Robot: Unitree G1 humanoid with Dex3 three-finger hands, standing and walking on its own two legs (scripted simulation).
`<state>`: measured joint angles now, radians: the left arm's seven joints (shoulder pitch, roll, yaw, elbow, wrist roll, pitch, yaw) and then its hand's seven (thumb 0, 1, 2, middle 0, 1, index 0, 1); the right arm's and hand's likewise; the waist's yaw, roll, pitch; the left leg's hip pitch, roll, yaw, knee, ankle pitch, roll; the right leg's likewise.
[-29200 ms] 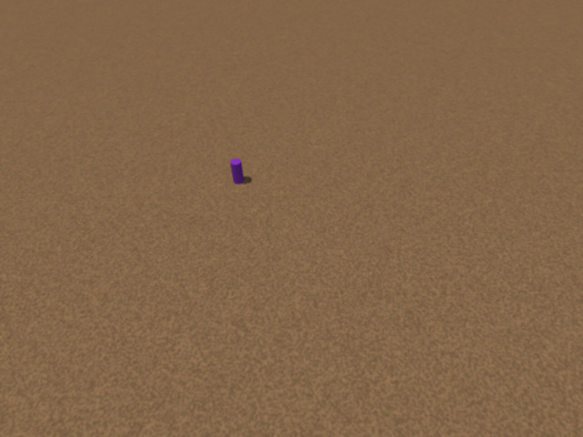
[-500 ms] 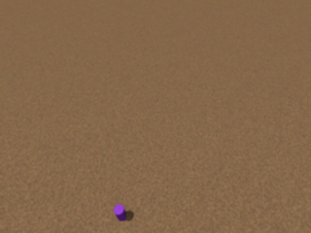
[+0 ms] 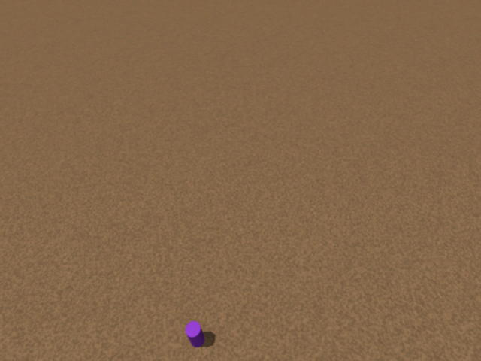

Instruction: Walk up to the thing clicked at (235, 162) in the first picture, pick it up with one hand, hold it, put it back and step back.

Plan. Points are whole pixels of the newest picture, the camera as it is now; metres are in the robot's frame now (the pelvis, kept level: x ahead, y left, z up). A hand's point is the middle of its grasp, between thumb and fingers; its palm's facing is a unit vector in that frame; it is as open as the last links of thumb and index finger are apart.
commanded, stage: stand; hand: left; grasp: from the side
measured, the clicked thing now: (195, 334) +0.39 +0.22 -0.72
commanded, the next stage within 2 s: step back in 1.40 s
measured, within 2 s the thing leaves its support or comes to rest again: neither
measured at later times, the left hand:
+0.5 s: hand out of the picture +0.06 +0.24 -0.16, palm faces -0.02 -0.94 -0.34, open 7.4 cm
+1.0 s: hand out of the picture +0.10 +0.24 -0.16, palm faces -0.02 -0.94 -0.34, open 7.4 cm
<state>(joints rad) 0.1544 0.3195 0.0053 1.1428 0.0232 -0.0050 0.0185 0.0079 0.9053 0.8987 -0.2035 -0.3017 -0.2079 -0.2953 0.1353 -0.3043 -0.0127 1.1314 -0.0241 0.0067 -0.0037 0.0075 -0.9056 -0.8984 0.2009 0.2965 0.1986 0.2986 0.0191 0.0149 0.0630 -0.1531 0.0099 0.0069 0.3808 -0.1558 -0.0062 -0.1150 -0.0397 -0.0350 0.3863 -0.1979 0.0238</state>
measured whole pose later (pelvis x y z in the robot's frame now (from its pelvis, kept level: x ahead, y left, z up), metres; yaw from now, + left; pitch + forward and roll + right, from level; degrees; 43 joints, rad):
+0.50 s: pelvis +0.01 -0.01 +0.00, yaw -1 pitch -3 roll +0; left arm 0.12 0.32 0.01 1.17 0.02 -0.01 0.01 0.01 0.91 0.90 -0.20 -0.30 -0.21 -0.30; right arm 0.13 -0.32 -0.01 1.16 -0.02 0.00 0.00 0.01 -0.91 -0.90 0.20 0.30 0.20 0.30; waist 0.01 0.01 0.07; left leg -0.15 0.02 0.01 0.35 -0.15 -0.01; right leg -0.11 -0.03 -0.03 0.36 -0.19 0.02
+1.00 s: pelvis +0.02 +0.00 +0.00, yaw -1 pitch -3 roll +0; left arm 0.09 0.33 0.01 1.16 0.01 -0.01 0.01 0.01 0.91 0.90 -0.20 -0.30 -0.21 -0.30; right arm 0.10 -0.34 0.00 1.16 -0.02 0.00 0.00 0.01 -0.91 -0.90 0.20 0.30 0.20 0.30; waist 0.00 0.00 0.05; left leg -0.12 0.02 0.02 0.32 -0.16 -0.01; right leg -0.08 -0.03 -0.02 0.31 -0.19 0.02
